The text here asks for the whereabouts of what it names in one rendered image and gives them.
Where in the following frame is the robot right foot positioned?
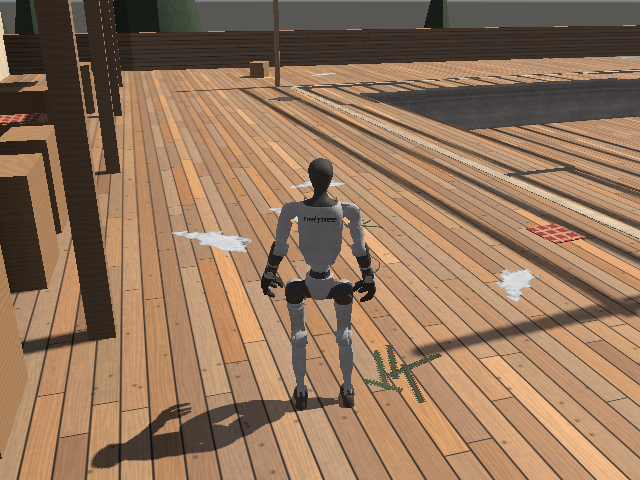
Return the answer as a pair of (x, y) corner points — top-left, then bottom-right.
(340, 383), (355, 408)

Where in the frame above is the right robot forearm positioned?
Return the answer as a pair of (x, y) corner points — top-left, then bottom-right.
(356, 242), (375, 283)

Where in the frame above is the robot right hand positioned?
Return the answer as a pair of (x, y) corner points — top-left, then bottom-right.
(353, 280), (376, 302)

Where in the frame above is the left robot upper arm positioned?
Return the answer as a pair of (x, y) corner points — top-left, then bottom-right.
(273, 202), (300, 257)

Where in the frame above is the robot torso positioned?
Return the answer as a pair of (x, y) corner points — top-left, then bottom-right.
(297, 197), (344, 300)

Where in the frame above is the right robot upper arm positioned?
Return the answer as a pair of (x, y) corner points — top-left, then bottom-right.
(341, 202), (367, 257)

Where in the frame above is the left robot forearm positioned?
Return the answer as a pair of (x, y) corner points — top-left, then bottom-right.
(263, 241), (283, 279)

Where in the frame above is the robot left hand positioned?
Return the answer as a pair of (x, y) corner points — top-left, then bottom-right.
(261, 274), (283, 298)

